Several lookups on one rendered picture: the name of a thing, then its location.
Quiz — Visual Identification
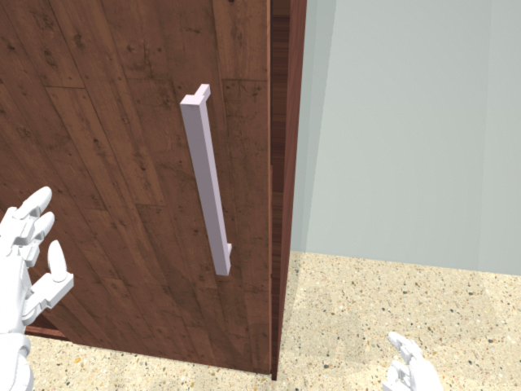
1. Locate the robot left forearm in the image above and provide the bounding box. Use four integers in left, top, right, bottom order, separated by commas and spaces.
0, 333, 34, 391

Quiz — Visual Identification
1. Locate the robot right hand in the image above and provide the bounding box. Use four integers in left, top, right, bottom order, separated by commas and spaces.
382, 332, 444, 391

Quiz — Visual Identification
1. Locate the robot left hand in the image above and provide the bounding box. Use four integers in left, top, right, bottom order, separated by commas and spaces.
0, 187, 74, 335

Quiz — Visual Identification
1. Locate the handle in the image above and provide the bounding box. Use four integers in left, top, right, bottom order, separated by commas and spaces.
180, 84, 232, 276

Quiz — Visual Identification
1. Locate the wardrobe door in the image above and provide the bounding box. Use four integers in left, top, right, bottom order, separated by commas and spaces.
28, 314, 59, 331
0, 0, 270, 375

